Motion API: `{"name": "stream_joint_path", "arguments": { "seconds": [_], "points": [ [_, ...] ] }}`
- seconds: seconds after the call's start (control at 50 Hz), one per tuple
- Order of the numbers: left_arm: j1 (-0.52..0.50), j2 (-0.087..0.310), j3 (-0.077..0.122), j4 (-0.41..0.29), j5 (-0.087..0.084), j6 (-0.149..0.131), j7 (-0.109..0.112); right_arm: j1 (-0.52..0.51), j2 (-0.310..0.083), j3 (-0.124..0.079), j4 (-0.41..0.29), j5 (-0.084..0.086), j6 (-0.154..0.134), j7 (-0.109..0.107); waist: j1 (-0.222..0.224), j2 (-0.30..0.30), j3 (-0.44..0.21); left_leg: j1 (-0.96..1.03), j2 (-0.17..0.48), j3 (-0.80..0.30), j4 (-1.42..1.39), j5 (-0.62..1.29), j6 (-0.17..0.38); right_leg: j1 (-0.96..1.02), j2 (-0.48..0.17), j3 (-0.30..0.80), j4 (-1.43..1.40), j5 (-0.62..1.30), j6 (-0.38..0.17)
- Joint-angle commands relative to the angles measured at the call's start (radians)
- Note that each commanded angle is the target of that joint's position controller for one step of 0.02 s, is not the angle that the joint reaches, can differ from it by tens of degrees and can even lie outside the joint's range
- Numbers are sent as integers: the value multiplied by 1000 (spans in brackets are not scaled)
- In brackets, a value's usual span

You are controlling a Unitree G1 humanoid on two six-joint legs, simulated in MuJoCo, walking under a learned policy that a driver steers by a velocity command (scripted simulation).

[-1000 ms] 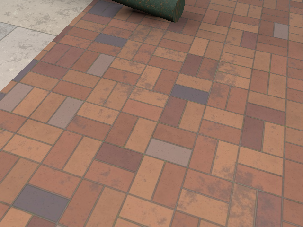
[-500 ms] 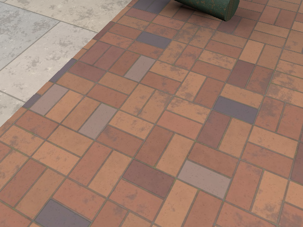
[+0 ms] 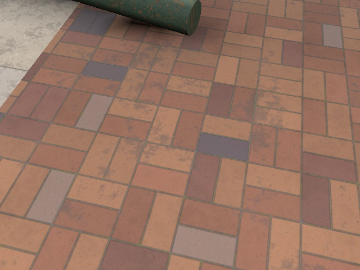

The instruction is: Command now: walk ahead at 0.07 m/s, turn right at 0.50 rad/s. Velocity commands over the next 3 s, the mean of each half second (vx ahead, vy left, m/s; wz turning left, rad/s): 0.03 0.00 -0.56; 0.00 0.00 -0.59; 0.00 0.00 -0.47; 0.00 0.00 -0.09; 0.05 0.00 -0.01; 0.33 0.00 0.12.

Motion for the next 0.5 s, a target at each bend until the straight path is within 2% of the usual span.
{"name": "stream_joint_path", "arguments": {
  "seconds": [0.02, 0.1, 0.12, 0.14, 0.16, 0.18, 0.2, 0.22, 0.24, 0.26, 0.28, 0.3, 0.34, 0.44, 0.5],
  "points": [
    [-7, 51, 7, -81, 0, 0, -6, 23, -159, -42, -49, -5, 7, 1, -14, 129, -103, 43, 307, -117, -60, 457, 121, 89, 9, -33, -68, -54, -15],
    [-30, 60, 13, -123, -10, -5, -4, 29, -186, -59, -48, -4, 33, 4, -31, 136, -100, 83, 345, -133, 25, 394, 99, 140, 26, -53, -199, -172, -47],
    [-12, 57, 13, -127, -10, -14, -2, 25, -194, -64, -46, -1, 41, 2, -12, 114, -107, 72, 334, -113, 81, 364, 69, 197, 35, -55, -297, -117, -58],
    [28, 73, 17, -120, -5, -30, 4, 45, -193, -68, -36, -3, 47, 1, 13, 50, -130, 32, 300, -82, 182, 291, 13, 294, 32, -10, -427, 19, -74],
    [91, 180, 44, -112, 10, -45, 19, 67, -150, -58, -59, -6, 50, 6, 22, -158, -173, -121, 204, -17, 435, 75, -54, 442, -144, 241, -518, 266, -123],
    [130, 297, 76, -113, -13, -41, 24, 2, -92, -40, -130, 3, 60, 5, 49, -308, -158, -385, -9, -65, 614, -473, -115, 491, -364, 567, -542, 619, -314],
    [191, 257, 75, -91, -33, -35, 28, -44, -132, -47, -121, -10, 77, 4, 81, -115, -175, -413, 21, -210, 752, -458, -126, 521, -343, 479, -517, 636, -359],
    [140, 217, 61, -95, -32, -28, 35, -47, -120, -47, -121, 2, 78, 8, 50, -93, -139, -427, 27, -241, 780, -382, -127, 475, -287, 401, -518, 579, -341],
    [58, 181, 49, -109, -27, -19, 40, -49, -116, -46, -113, 10, 70, 9, 15, -60, -91, -423, 43, -264, 736, -289, -125, 424, -217, 335, -541, 485, -291],
    [-2, 160, 43, -126, -34, -16, 46, -52, -133, -53, -114, -3, 67, 8, -5, -72, -81, -418, 45, -269, 701, -230, -125, 413, -172, 304, -546, 449, -257],
    [-30, 141, 36, -137, -33, -17, 46, -30, -141, -55, -104, -16, 67, 10, -14, -78, -105, -389, 31, -259, 709, -193, -128, 408, -142, 277, -538, 500, -246],
    [-21, 146, 37, -138, -32, -21, 41, -16, -139, -57, -102, -16, 71, 13, -17, -62, -134, -370, 19, -260, 711, -181, -131, 413, -135, 271, -529, 532, -245],
    [7, 173, 45, -131, -29, -30, 34, -16, -121, -53, -110, -5, 78, 15, -11, -44, -152, -357, 12, -267, 659, -178, -139, 419, -128, 284, -526, 497, -243],
    [46, 202, 57, -128, -17, -23, 29, -80, -116, -46, -146, -2, 86, 8, 28, -97, -124, -332, -2, -285, 492, -187, -137, 380, -121, 379, -544, 232, -248],
    [35, 215, 63, -136, -10, -17, 22, -91, -117, -42, -163, 5, 76, 4, 33, -107, -126, -263, -26, -285, 405, -198, -124, 338, -113, 430, -524, 209, -241]
  ]
}}
Next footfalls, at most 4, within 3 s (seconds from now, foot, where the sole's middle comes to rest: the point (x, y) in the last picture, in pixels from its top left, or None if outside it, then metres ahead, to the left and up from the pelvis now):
0.14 right None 0.07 -0.11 -0.78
0.62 left None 0.12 0.08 -0.78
1.06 right None -0.03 -0.09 -0.78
1.56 left None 0.12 0.04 -0.78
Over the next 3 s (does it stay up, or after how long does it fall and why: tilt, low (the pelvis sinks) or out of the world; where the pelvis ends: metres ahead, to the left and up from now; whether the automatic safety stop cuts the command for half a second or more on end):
stays up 0.12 -0.17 -0.01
